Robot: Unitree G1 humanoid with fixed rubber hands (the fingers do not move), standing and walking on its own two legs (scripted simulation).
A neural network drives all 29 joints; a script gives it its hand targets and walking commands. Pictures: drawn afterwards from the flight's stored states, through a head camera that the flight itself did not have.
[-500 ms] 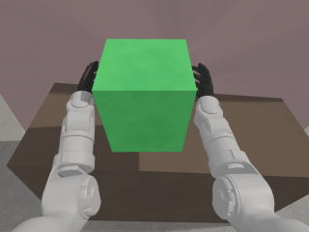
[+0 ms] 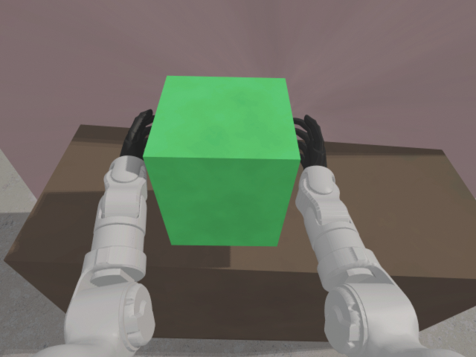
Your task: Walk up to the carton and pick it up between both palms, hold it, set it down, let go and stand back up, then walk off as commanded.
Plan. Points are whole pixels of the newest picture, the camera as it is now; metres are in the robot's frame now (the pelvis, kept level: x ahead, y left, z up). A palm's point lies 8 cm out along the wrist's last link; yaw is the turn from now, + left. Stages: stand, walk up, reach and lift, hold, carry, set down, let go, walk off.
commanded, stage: set down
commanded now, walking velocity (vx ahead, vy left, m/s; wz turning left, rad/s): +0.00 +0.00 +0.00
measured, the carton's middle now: (225, 166) +0.43 +0.04 +0.08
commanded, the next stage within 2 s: none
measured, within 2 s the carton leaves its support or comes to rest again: neither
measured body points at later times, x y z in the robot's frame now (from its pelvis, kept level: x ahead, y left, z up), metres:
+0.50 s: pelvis +0.00 +0.00 +0.00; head +0.01 +0.03 +0.45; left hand +0.42 +0.19 +0.10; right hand +0.42 -0.11 +0.12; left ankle +0.02 +0.16 -0.74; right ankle -0.02 -0.07 -0.74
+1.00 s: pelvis +0.01 +0.00 +0.00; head +0.04 +0.03 +0.45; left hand +0.43 +0.19 +0.07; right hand +0.42 -0.11 +0.09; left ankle +0.02 +0.16 -0.74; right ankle -0.02 -0.07 -0.74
